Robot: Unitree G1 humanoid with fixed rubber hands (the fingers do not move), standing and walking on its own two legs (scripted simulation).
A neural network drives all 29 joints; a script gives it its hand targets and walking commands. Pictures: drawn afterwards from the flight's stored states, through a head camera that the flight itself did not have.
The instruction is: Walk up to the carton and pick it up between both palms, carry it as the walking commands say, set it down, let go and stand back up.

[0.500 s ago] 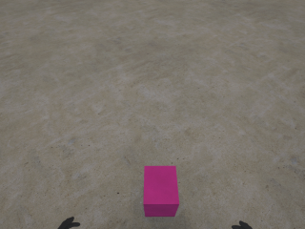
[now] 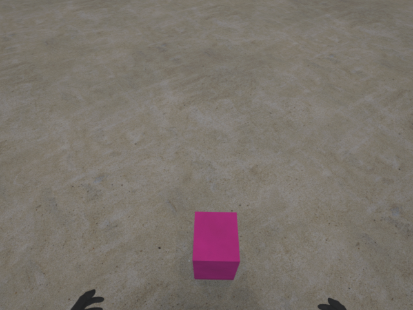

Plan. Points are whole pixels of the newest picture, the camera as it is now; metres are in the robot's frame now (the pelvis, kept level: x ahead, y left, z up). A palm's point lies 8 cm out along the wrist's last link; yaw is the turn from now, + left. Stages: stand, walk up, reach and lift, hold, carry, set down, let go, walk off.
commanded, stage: walk up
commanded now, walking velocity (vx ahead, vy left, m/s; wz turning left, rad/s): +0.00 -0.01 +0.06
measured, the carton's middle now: (214, 246) +0.46 -0.02 -0.63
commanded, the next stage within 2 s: stand in 1.40 s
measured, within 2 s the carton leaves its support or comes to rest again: neither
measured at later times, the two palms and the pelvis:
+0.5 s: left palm out of the picture +0.03 +0.25 -0.10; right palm out of the picture +0.10 -0.25 -0.09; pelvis -0.03 -0.01 +0.01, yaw +3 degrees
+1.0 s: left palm out of the picture +0.05 +0.21 -0.09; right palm out of the picture +0.13 -0.32 -0.09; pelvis +0.02 -0.06 +0.01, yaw +2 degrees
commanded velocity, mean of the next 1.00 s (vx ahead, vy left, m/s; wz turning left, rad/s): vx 0.09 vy -0.01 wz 0.02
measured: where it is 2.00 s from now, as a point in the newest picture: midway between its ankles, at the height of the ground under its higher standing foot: outside the picture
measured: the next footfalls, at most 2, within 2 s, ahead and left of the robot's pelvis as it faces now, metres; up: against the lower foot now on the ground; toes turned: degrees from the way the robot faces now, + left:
left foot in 0.38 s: +0.01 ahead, +0.11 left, +0.00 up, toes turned +3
left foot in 1.26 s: +0.13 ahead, +0.10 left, +0.00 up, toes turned -1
